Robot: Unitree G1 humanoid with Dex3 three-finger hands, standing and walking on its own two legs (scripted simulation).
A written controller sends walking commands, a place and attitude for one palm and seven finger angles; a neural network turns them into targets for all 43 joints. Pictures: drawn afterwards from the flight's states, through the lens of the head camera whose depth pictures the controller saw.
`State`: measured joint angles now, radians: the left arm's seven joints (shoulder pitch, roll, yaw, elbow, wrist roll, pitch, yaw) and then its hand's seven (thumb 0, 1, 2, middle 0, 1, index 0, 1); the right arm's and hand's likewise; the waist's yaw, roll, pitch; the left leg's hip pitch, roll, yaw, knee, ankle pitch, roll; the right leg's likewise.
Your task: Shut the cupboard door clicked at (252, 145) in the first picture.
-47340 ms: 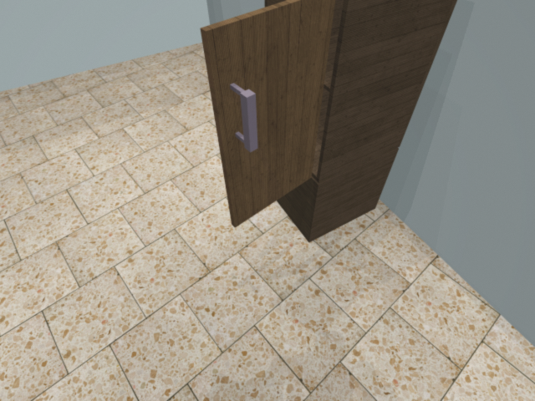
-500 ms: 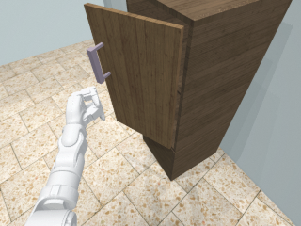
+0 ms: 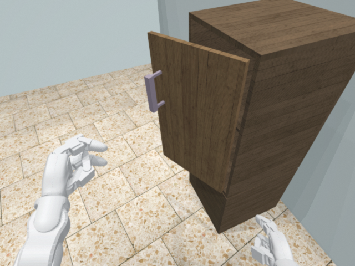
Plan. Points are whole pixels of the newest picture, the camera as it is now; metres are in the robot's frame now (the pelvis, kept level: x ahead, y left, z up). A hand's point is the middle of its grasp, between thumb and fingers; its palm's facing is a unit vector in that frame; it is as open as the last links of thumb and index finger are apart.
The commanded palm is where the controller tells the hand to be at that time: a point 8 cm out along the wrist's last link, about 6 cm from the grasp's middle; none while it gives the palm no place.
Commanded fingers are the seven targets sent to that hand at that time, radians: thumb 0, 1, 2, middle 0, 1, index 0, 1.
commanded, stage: draw the hand back to the body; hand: left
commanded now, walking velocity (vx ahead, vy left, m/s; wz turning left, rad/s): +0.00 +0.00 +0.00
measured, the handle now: (156, 91) +0.66 +0.15 +0.06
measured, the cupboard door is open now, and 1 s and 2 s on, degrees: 26 26 26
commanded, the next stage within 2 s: step back with the hand held close in 0.68 s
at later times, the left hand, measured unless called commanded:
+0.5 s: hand (35, 197) +0.18 +0.27 +0.15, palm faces +0.49 -0.78 -0.39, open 7.2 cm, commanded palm +0.14 +0.30 +0.17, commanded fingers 0.00 0.90 0.90 -0.20 -0.30 -0.20 -0.30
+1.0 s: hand (41, 189) +0.20 +0.27 +0.15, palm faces +0.40 -0.79 -0.47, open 7.4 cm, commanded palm +0.14 +0.30 +0.17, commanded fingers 0.00 0.90 0.90 -0.20 -0.30 -0.20 -0.30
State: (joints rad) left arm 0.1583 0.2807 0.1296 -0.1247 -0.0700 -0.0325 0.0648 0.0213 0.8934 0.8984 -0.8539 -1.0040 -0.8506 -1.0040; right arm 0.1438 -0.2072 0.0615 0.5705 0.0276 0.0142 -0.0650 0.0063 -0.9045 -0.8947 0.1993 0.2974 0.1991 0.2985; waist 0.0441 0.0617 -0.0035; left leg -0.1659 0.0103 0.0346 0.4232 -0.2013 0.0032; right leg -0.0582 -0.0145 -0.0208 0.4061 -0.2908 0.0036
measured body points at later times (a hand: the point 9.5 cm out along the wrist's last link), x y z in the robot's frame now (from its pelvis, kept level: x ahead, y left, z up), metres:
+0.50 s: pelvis +0.00 -0.01 +0.00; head -0.02 -0.04 +0.45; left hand +0.15 +0.31 +0.17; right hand +0.19 -0.23 -0.09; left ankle +0.02 +0.12 -0.74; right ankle -0.04 -0.12 -0.74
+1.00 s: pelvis +0.00 +0.00 +0.00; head +0.00 -0.02 +0.45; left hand +0.17 +0.31 +0.17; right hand +0.19 -0.24 -0.09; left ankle +0.02 +0.12 -0.74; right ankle -0.04 -0.12 -0.74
